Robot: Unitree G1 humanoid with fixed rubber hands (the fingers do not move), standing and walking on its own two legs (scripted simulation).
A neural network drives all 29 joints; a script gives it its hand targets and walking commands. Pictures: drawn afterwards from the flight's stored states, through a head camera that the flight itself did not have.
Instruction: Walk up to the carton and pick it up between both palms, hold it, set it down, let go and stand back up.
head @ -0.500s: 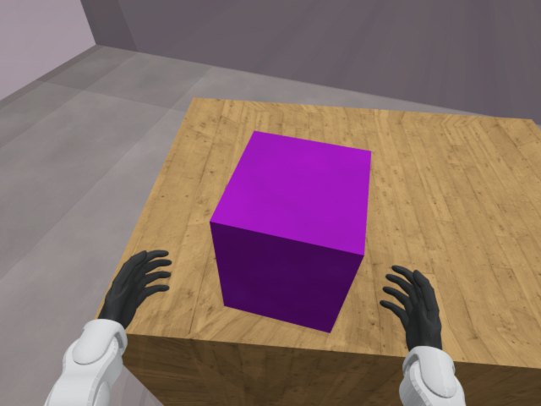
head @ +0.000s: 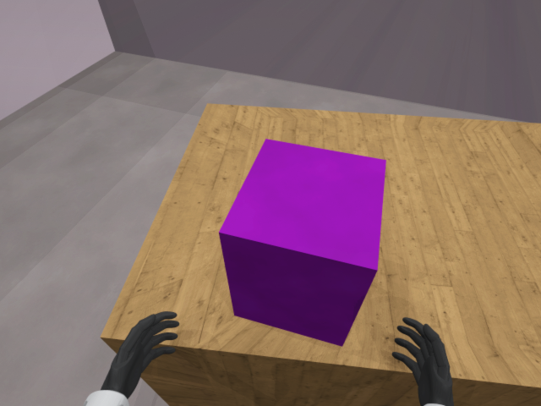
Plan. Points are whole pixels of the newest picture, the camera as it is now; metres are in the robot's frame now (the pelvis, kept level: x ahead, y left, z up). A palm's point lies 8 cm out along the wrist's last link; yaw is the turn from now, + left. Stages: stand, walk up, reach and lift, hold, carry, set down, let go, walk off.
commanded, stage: set down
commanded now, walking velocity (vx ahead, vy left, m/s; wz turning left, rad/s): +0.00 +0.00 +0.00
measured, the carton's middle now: (304, 243) +0.38 -0.02 +0.02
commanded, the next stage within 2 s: let go in 1.38 s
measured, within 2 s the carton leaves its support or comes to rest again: neither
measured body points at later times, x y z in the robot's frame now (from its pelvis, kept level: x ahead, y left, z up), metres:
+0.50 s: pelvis +0.00 +0.00 +0.00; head +0.00 +0.01 +0.45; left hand +0.17 +0.22 -0.04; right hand +0.17 -0.20 -0.04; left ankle -0.04 +0.11 -0.74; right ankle +0.00 -0.14 -0.74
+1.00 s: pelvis -0.03 -0.02 +0.00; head -0.05 -0.03 +0.45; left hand +0.17 +0.20 -0.05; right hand +0.18 -0.21 -0.04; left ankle -0.04 +0.11 -0.74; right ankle +0.00 -0.14 -0.74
